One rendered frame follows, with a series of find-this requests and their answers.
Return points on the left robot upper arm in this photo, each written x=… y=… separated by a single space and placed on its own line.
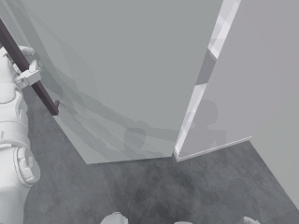
x=18 y=172

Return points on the robot left thigh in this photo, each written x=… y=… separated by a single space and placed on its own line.
x=115 y=219

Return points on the fridge door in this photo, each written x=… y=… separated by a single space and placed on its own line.
x=123 y=71

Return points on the left robot forearm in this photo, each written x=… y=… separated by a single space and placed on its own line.
x=13 y=118

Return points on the robot left hand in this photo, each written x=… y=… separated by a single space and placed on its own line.
x=10 y=73

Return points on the handle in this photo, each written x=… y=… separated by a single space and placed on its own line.
x=16 y=55

